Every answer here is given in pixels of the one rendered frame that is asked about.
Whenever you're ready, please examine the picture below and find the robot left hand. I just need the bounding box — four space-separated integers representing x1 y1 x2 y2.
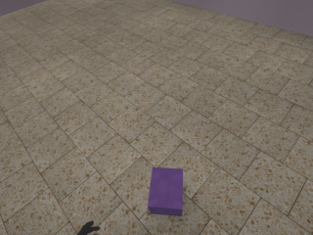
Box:
77 220 100 235

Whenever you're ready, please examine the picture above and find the carton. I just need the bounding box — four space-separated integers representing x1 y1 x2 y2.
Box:
148 167 183 216

